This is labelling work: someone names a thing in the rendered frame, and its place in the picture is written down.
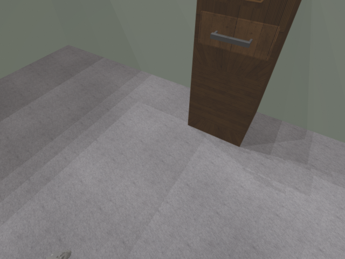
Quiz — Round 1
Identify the drawer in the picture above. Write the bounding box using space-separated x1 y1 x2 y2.
198 11 281 60

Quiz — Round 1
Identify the cabinet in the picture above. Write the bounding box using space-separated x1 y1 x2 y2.
188 0 301 147

